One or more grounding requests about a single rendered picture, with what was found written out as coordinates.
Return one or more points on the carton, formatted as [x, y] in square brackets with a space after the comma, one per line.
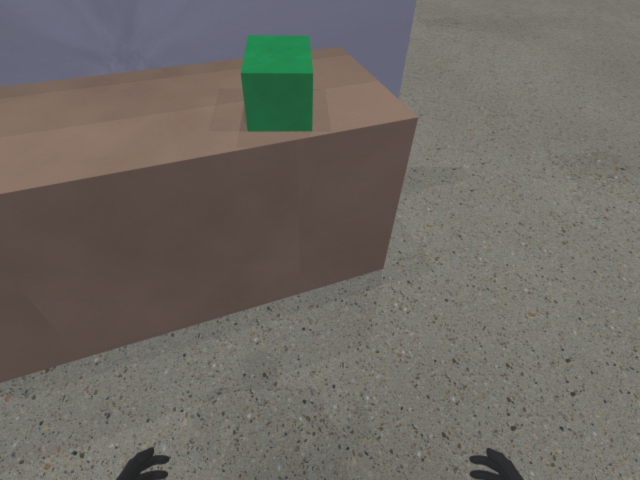
[277, 82]

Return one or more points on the right robot hand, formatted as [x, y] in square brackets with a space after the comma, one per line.
[497, 462]

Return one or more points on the left robot hand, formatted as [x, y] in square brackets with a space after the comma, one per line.
[141, 462]

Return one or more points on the pedestal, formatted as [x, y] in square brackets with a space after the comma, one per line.
[136, 204]

